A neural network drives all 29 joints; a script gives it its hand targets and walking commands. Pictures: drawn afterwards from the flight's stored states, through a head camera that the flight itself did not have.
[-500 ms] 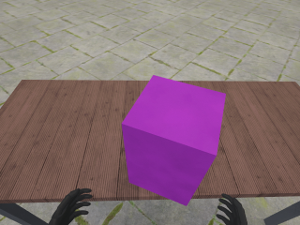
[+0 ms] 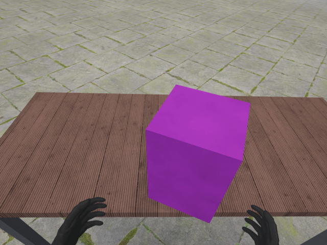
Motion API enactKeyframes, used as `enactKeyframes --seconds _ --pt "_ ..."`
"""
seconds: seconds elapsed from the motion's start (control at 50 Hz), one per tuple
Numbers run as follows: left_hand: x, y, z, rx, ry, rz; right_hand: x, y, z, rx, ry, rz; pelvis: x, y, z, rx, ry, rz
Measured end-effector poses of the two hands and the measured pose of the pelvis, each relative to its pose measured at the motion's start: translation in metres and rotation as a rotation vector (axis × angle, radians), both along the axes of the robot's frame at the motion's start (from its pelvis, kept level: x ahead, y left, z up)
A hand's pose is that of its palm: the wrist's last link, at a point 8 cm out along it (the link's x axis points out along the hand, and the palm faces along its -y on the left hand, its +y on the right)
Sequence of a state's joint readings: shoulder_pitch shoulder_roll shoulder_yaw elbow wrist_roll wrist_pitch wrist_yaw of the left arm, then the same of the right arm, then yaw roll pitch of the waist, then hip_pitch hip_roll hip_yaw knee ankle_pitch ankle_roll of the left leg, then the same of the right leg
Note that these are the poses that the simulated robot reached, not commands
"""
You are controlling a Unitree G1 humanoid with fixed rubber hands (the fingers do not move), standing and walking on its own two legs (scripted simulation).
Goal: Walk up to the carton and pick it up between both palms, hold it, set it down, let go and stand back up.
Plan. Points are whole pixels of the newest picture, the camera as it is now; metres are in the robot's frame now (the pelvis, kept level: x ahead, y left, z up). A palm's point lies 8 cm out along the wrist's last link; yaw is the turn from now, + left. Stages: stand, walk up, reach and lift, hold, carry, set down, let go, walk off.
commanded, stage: reach and lift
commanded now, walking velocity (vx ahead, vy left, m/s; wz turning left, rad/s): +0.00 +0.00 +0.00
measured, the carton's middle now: (193, 155) +0.34 -0.06 +0.05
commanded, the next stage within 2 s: none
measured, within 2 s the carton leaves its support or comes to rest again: neither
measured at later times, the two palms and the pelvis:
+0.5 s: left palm (81, 195) +0.21 +0.19 +0.07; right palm (285, 230) +0.15 -0.21 +0.07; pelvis -0.01 -0.01 +0.00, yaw -2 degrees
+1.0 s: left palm (95, 158) +0.28 +0.17 +0.11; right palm (289, 196) +0.20 -0.23 +0.10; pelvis +0.01 -0.02 +0.01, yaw -1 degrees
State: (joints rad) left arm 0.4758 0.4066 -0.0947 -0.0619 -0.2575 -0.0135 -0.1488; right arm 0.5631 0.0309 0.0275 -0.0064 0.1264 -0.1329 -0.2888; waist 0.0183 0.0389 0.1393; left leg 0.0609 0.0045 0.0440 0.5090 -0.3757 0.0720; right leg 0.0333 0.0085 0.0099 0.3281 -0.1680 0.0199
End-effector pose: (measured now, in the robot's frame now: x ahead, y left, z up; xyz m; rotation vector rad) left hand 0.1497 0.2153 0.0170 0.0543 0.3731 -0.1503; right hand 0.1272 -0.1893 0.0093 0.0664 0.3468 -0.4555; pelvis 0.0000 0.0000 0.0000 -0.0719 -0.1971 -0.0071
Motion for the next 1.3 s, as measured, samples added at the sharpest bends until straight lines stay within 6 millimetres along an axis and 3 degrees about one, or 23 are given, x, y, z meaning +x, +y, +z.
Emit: enactKeyframes --seconds 0.18,0.48,1.0,1.3 --pt "0.008 -0.005 0.017 -0.011 -0.027 -0.005 0.001 -0.006 0.017 0.006 0.015 0.001 -0.006 -0.001 0.0 0.007 0.0 -0.002" --pt "0.06 -0.022 0.055 0.004 -0.033 -0.046 0.024 -0.023 0.058 0.003 0.04 0.033 -0.006 -0.009 0.004 0.027 0.037 -0.022" --pt "0.129 -0.041 0.097 0.028 -0.049 -0.09 0.077 -0.039 0.093 -0.007 -0.016 0.075 0.011 -0.019 0.008 0.028 0.118 -0.016" --pt "0.162 -0.043 0.126 0.004 -0.094 -0.064 0.094 -0.041 0.128 -0.027 -0.106 0.092 -0.001 -0.018 0.008 0.034 0.11 -0.022"
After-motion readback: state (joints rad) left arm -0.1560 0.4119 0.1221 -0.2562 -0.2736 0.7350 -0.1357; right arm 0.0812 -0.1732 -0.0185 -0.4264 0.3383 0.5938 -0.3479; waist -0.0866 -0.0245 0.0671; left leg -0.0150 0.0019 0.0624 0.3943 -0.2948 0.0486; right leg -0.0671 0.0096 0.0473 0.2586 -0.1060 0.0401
